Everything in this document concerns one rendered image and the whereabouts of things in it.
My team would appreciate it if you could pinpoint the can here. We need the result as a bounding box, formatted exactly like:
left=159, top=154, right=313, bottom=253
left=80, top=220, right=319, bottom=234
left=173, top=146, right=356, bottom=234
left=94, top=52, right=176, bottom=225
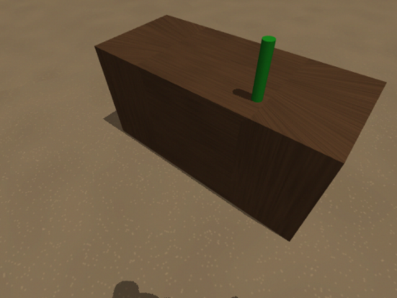
left=251, top=36, right=276, bottom=102

